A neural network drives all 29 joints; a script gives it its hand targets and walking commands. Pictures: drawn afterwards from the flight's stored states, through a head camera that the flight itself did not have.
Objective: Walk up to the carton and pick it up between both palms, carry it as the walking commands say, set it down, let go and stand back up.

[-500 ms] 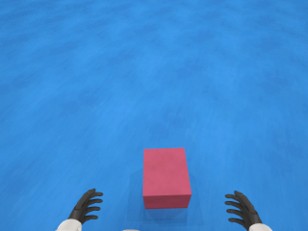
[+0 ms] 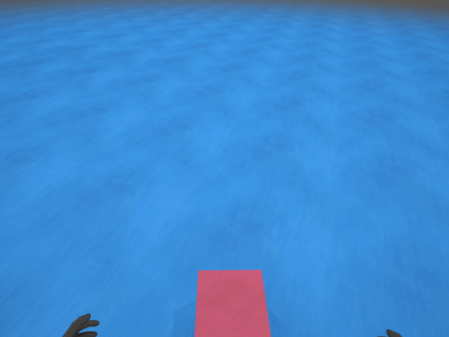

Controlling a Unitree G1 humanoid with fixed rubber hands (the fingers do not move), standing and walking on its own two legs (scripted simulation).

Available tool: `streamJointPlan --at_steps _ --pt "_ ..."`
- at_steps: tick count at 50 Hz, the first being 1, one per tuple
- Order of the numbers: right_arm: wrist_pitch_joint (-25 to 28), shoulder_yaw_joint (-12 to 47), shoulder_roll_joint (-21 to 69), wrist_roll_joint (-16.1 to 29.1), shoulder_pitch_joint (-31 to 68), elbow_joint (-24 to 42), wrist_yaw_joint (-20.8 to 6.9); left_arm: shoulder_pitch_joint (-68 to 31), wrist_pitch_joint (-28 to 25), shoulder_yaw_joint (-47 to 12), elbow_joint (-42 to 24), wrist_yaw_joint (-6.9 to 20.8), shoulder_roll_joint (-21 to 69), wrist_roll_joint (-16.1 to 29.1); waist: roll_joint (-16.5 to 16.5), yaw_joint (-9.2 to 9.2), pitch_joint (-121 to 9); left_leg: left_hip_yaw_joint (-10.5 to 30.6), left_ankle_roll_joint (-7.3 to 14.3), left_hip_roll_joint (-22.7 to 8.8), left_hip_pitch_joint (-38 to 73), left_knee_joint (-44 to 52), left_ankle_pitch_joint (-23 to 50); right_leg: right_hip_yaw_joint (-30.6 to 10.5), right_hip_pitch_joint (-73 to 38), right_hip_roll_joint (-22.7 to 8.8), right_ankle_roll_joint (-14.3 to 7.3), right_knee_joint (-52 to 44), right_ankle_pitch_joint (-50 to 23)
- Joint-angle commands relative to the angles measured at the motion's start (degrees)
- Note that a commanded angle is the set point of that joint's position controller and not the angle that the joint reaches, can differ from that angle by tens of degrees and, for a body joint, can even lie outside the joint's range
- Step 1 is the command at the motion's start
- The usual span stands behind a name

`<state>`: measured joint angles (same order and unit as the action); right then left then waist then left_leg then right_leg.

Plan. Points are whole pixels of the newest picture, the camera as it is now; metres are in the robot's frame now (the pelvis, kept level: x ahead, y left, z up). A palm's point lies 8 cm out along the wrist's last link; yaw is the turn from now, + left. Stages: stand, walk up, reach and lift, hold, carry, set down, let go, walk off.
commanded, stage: stand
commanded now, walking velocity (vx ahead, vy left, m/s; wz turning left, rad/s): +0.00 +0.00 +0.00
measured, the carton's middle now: (230, 319) +0.45 -0.01 -0.65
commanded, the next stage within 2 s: none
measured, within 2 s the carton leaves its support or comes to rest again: neither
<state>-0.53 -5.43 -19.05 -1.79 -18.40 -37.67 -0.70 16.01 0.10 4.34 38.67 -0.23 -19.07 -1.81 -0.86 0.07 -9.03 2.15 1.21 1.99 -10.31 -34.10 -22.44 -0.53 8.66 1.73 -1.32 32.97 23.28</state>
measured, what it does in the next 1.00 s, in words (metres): shifts its weight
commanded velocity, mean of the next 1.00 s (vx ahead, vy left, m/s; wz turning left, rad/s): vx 0.00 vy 0.00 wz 0.00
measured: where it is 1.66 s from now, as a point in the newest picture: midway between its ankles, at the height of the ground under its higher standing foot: outside the picture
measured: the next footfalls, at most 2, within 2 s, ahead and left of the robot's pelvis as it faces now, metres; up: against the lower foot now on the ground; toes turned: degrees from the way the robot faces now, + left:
none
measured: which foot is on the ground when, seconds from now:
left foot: down 0.00-1.00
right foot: down 0.00-1.00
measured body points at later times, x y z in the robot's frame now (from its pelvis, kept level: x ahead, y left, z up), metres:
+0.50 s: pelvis -0.04 +0.03 +0.01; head -0.11 +0.04 +0.45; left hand +0.08 +0.32 -0.09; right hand +0.08 -0.26 -0.07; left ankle -0.05 +0.11 -0.73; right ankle -0.06 -0.10 -0.73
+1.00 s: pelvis -0.10 +0.04 +0.01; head -0.15 +0.03 +0.46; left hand -0.05 +0.34 -0.11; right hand -0.03 -0.27 -0.11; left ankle -0.05 +0.11 -0.73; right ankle -0.06 -0.10 -0.73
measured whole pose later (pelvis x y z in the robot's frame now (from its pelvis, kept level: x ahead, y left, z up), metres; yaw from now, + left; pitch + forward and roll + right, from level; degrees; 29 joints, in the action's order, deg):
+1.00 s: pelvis -0.10 +0.04 +0.01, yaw -2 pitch -4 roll +0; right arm 1.6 -1.5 -20.9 -1.1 -15.1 -54.0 -0.8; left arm 19.7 -1.7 1.3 54.6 0.3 -20.5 -1.9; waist 0.6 -1.0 -2.7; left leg -1.3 3.3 3.2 -12.4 -28.3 -11.8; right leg -3.9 12.1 0.2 1.0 28.4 12.1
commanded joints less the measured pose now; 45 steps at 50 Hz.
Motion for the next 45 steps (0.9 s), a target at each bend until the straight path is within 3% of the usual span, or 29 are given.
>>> streamJointPlan --at_steps 1,3,4,6,8,11,12,14,16,18,20,24,28,30,32,35,38,40,45 --pt "2.31 -2.22 -9.87 -0.16 3.64 5.59 1.36 -2.25 -2.03 2.39 -4.16 -0.64 -10.18 -0.4 2.37 -0.27 3.89 2.61 1.54 -5.34 1.03 2.0 43.88 -6.39 1.7 -6.04 -0.13 -4.09 -46.25" --pt "2.39 -2.15 -10.02 -0.06 3.52 4.79 1.26 -1.47 -2.25 2.25 -3.73 -0.76 -10.34 -0.54 1.02 -0.39 3.0 3.03 1.57 -5.65 1.5 1.55 45.81 -5.94 0.43 -5.78 -0.15 -3.95 -47.58" --pt "2.41 -2.12 -10.24 0.12 3.67 4.75 1.54 -2.0 -2.19 1.95 -3.44 -0.77 -10.16 -0.36 2.48 -0.08 2.28 2.45 1.48 -5.67 1.76 1.92 45.61 -6.36 0.18 -5.85 -0.1 -4.24 -47.39" --pt "2.63 -1.74 -9.88 0.2 4.75 4.61 1.78 -2.99 -2.38 1.66 -3.2 -0.71 -10.16 -0.45 1.3 0.1 1.26 3.13 1.4 -6.14 2.96 3.48 42.09 -6.12 0.84 -5.43 -0.02 -5.08 -42.21" --pt "2.69 -1.79 -10.34 0.11 5.06 4.21 1.89 -3.05 -2.42 1.68 -2.9 -0.85 -10.12 -0.29 3.03 -0.07 2.02 2.93 1.41 -5.89 2.51 3.94 41.8 -6.6 0.82 -5.42 -0.2 -5.4 -41.18" --pt "3.28 -1.47 -10.47 0.06 5.9 3.41 2.01 -3.56 -2.81 1.27 -2.19 -0.74 -9.46 -0.37 1.87 0.0 1.97 4.3 1.7 -6.65 2.92 5.72 37.79 -6.21 2.03 -5.01 -0.05 -6.23 -34.73" --pt "3.41 -1.2 -10.25 -0.07 6.67 2.87 2.17 -3.38 -2.91 1.12 -1.38 -0.62 -9.11 -0.2 3.15 -0.46 3.13 4.42 1.8 -6.69 2.09 6.28 38.13 -6.55 1.65 -5.31 0.01 -6.71 -33.98" --pt "3.63 -1.25 -10.75 0.04 7.22 2.22 2.09 -3.32 -3.11 0.94 -0.57 -0.57 -9.32 -0.17 2.72 -0.4 3.54 5.19 1.89 -6.92 1.99 7.11 37.04 -6.47 1.91 -5.27 0.04 -6.8 -32.14" --pt "3.83 -0.86 -10.31 0.17 7.69 1.75 2.02 -4.15 -3.08 1.06 0.03 -0.59 -9.64 -0.13 1.1 -0.45 4.82 5.74 1.93 -6.9 0.38 8.45 33.27 -6.53 1.76 -5.26 -0.01 -7.37 -28.04" --pt "3.88 -0.62 -10.72 0.04 8.31 0.56 2.05 -3.56 -3.15 0.86 0.56 -0.41 -9.49 -0.03 2.34 -1.13 6.71 6.21 2.03 -6.88 -1.07 9.83 29.6 -6.69 2.53 -5.32 0.08 -8.01 -24.03" --pt "4.27 -0.49 -10.59 0.17 8.39 -0.1 1.96 -3.62 -2.99 0.78 1.85 -0.22 -10.08 -0.01 1.2 -0.77 7.96 7.41 2.17 -7.38 -1.51 11.34 24.12 -7.15 3.36 -5.53 -0.14 -8.93 -19.73" --pt "4.61 -0.12 -11.13 -0.27 8.21 -2.01 1.82 -3.47 -2.84 0.57 3.27 -0.08 -9.76 0.07 3.23 -1.04 14.48 10.13 2.35 -8.17 -6.65 16.0 11.57 -6.75 5.88 -4.81 -0.26 -9.15 -11.79" --pt "4.58 -0.12 -12.07 -0.09 8.53 -3.36 1.39 -1.91 -2.96 0.82 4.76 0.48 -10.83 0.07 3.11 -1.77 15.96 11.49 2.33 -8.38 -10.42 20.48 -1.98 -6.73 4.9 -4.44 -0.35 -9.04 -8.67" --pt "4.51 -0.14 -12.36 -0.02 8.28 -4.34 1.08 -0.99 -3.15 0.83 5.51 0.4 -11.17 0.05 3.56 -1.68 17.39 11.51 2.34 -8.26 -11.54 21.27 -5.04 -7.32 5.8 -4.48 -0.5 -9.24 -7.6" --pt "4.56 -0.33 -12.73 0.03 8.61 -4.72 0.83 -1.47 -3.28 0.65 6.14 0.48 -11.41 -0.26 1.59 -1.31 16.6 11.72 2.29 -8.52 -11.13 21.06 -5.47 -7.26 5.38 -4.53 -0.6 -9.66 -7.22" --pt "4.66 0.07 -13.13 0.17 7.38 -6.7 0.54 -0.61 -3.43 0.38 7.38 0.44 -11.43 0.33 2.37 -1.39 16.33 12.19 1.75 -8.83 -10.69 22.0 -5.97 -8.38 5.85 -4.97 -1.14 -10.01 -6.44" --pt "4.41 0.34 -13.01 0.44 8.12 -8.04 0.41 -0.61 -3.49 -0.02 8.26 0.45 -11.6 -0.05 0.91 -1.09 15.15 12.02 2.25 -8.93 -10.07 21.05 -7.13 -8.54 5.38 -4.81 -1.37 -10.5 -5.24" --pt "4.15 0.51 -13.37 0.32 8.75 -8.95 0.47 -0.15 -3.26 -0.17 9.07 0.36 -12.02 -0.04 2.36 -1.04 14.92 11.84 1.73 -8.67 -10.26 21.42 -8.67 -8.34 5.48 -4.64 -1.34 -10.28 -4.94" --pt "3.51 1.1 -14.11 0.87 8.01 -11.32 0.33 1.15 -2.89 -0.72 11.23 0.21 -12.02 0.01 2.47 -1.09 15.44 10.79 1.57 -8.33 -11.37 21.28 -12.44 -8.71 6.31 -4.37 -1.13 -10.94 -0.4"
